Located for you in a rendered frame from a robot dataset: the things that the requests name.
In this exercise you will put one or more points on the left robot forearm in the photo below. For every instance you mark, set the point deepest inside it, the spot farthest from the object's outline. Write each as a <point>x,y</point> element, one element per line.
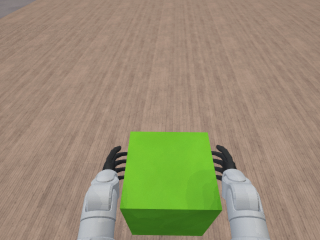
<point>99,209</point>

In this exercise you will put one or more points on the robot right hand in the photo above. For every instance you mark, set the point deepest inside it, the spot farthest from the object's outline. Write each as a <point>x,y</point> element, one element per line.
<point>226,162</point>

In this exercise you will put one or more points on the right robot forearm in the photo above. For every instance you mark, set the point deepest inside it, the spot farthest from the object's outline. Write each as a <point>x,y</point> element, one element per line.
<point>244,207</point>

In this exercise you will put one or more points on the carton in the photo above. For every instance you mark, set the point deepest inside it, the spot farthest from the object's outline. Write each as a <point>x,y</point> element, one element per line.
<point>170,186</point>

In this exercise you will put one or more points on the robot left hand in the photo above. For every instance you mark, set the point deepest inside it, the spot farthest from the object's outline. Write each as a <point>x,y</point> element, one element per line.
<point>111,162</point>

